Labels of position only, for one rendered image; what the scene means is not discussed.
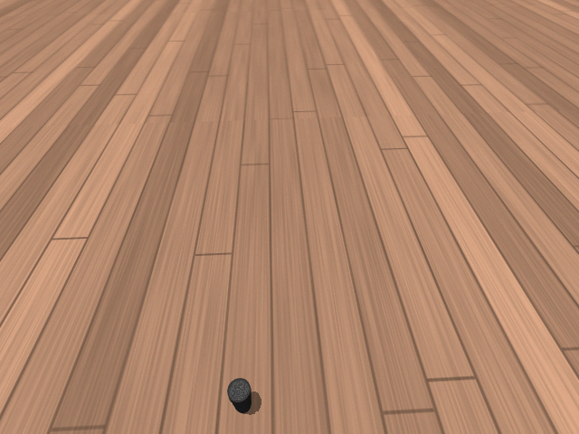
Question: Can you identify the cup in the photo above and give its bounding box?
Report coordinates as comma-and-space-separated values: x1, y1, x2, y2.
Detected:
227, 378, 252, 413

